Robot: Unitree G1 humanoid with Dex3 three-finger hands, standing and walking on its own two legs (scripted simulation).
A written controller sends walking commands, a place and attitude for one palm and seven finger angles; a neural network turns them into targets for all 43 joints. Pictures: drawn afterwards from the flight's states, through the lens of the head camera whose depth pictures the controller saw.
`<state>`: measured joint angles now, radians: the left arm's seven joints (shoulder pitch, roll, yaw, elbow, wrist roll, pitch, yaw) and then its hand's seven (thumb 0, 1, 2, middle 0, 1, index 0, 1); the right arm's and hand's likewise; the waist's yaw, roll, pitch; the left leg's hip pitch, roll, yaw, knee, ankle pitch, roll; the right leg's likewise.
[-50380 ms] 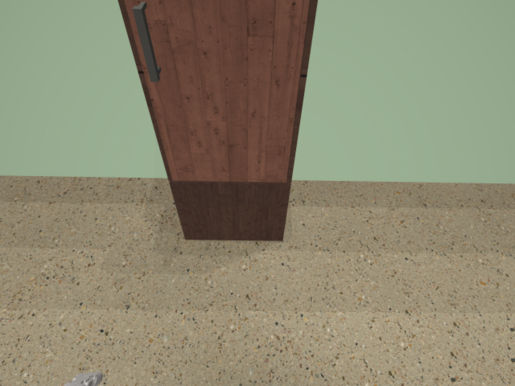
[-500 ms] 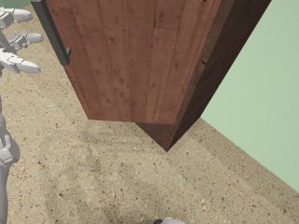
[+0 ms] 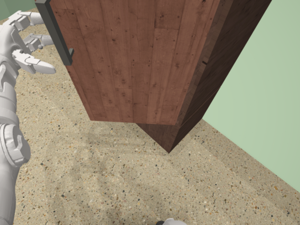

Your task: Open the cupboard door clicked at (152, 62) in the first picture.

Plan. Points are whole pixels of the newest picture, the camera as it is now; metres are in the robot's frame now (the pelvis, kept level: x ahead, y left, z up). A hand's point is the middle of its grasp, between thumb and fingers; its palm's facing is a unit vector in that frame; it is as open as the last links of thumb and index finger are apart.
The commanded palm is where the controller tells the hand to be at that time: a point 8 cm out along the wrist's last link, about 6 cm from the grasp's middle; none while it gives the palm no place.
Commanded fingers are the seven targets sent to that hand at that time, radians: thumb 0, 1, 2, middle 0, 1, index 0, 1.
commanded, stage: slide the fingers in behind the handle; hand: left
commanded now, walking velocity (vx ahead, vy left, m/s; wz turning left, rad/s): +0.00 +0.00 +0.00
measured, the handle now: (59, 32) +0.57 +0.18 +0.17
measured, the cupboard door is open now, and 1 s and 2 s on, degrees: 42 42 42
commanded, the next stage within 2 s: close the thumb around the handle in 1.26 s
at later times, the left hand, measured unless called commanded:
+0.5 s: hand (55, 47) +0.51 +0.18 +0.17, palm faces -0.12 -0.99 -0.01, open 14.0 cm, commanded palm +0.49 +0.23 +0.17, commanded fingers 0.00 -0.50 0.30 -0.30 -1.20 -0.30 -1.20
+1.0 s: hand (64, 48) +0.51 +0.16 +0.17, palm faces -0.11 -0.99 +0.00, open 14.0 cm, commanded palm +0.49 +0.21 +0.17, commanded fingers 0.00 -0.50 0.30 -0.30 -1.20 -0.30 -1.20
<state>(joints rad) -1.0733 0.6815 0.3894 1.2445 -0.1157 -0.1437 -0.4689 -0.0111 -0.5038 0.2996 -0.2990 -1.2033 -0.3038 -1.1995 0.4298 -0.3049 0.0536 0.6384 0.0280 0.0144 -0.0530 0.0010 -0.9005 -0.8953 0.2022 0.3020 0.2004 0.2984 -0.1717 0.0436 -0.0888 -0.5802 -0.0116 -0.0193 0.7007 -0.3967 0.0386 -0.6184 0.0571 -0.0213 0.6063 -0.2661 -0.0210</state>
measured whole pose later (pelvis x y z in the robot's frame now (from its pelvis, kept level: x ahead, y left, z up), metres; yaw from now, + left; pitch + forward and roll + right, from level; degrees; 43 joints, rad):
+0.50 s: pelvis +0.00 +0.00 +0.00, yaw +0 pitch +15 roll -2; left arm -1.05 0.60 0.36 1.20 -0.11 -0.15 -0.39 -0.01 -0.50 0.30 -0.30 -1.20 -0.30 -1.20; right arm 0.44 -0.30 0.04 0.65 0.02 0.00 -0.04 0.00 -0.90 -0.90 0.20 0.30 0.20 0.30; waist -0.17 0.05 -0.09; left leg -0.55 -0.01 -0.01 0.68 -0.39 0.04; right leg -0.60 0.06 -0.02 0.60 -0.27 -0.02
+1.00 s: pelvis +0.00 +0.00 +0.00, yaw +0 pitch +14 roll -2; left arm -1.04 0.53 0.33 1.18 -0.12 -0.15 -0.33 -0.01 -0.50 0.30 -0.28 -1.20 -0.29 -1.20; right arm 0.43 -0.30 0.04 0.66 0.02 -0.02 -0.03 0.00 -0.90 -0.90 0.20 0.30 0.20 0.30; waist -0.16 0.05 -0.09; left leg -0.53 -0.01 -0.01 0.67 -0.39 0.04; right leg -0.58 0.05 -0.01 0.60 -0.27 -0.03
